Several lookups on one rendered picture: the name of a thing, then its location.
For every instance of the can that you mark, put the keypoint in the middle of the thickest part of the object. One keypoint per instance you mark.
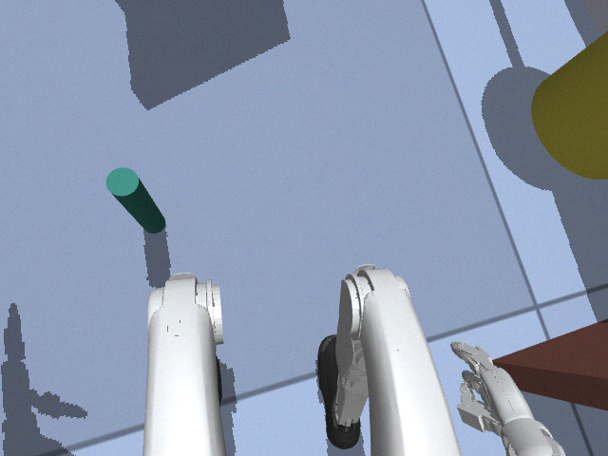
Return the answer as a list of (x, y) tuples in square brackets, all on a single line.
[(124, 184)]

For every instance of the right robot foot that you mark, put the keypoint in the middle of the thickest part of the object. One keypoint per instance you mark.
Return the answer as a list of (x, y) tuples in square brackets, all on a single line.
[(340, 436)]

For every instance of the right robot hand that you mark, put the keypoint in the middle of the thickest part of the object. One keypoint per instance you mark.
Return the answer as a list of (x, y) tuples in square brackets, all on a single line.
[(503, 401)]

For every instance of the right robot arm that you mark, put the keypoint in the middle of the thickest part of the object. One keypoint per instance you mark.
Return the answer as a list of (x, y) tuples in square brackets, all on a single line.
[(528, 437)]

